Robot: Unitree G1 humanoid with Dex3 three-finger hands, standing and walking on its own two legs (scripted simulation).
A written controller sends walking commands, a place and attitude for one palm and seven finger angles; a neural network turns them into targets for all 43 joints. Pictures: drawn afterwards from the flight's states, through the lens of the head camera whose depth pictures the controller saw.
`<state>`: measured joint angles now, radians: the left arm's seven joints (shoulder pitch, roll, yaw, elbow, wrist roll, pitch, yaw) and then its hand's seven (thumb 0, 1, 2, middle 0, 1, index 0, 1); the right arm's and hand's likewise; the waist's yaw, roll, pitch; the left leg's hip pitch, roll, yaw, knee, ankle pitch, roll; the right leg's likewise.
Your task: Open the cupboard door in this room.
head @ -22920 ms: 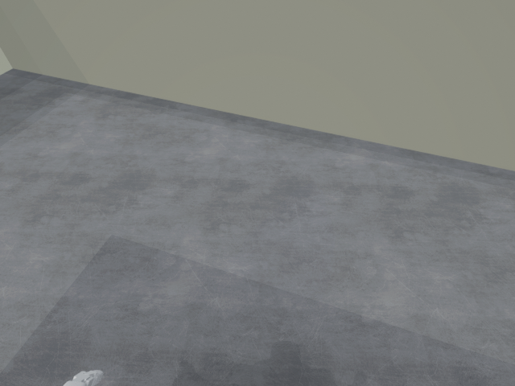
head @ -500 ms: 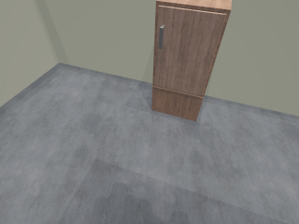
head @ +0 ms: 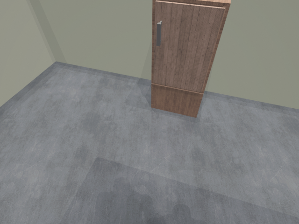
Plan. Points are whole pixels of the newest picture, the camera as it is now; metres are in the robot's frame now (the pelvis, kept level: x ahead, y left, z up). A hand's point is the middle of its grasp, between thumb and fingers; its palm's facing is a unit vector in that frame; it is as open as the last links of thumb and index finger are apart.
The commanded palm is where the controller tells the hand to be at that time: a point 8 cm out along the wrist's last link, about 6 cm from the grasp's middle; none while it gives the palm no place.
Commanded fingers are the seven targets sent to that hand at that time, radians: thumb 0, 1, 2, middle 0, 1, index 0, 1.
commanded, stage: look at it before walking up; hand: left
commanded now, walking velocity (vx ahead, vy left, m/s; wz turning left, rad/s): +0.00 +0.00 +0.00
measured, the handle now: (159, 33) +1.18 +0.02 -0.03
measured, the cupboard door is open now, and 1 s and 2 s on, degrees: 0 0 0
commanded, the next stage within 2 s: walk to a spot facing it in 0.52 s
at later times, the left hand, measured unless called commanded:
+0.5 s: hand out of the picture -0.01 +0.16 -0.18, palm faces +0.04 -0.98 -0.18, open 7.4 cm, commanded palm none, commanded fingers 0.00 0.90 0.90 -0.20 -0.30 -0.20 -0.30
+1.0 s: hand out of the picture +0.00 +0.19 -0.20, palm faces +0.12 -0.98 -0.13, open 7.4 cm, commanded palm none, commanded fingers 0.00 0.90 0.90 -0.20 -0.30 -0.20 -0.30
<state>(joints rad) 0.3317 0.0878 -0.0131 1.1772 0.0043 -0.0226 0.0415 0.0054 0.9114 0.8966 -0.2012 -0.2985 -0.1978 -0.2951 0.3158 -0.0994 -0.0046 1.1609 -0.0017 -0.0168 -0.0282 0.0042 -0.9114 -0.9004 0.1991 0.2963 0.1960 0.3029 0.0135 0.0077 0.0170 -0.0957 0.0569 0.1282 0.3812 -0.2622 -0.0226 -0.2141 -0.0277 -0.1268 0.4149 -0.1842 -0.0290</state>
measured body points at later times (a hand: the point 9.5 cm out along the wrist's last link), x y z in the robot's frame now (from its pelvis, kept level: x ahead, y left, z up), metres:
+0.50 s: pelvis +0.00 +0.00 +0.00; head +0.01 +0.00 +0.45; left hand -0.01 +0.22 -0.16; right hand -0.03 -0.20 -0.17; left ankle -0.04 +0.13 -0.74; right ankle +0.03 -0.10 -0.74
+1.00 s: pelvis +0.06 +0.03 -0.02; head +0.06 +0.05 +0.43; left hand +0.00 +0.24 -0.19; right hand +0.01 -0.19 -0.16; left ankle -0.03 +0.12 -0.74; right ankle +0.02 -0.09 -0.73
